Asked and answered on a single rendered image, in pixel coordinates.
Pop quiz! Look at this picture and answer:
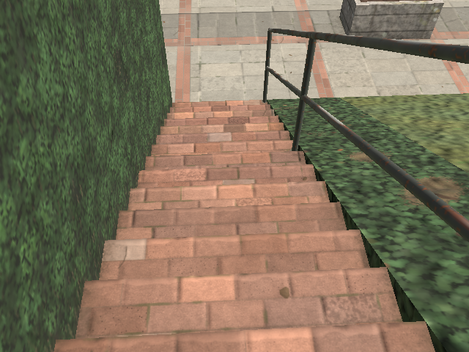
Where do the stairs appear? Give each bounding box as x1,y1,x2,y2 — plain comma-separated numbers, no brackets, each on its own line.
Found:
54,100,435,352

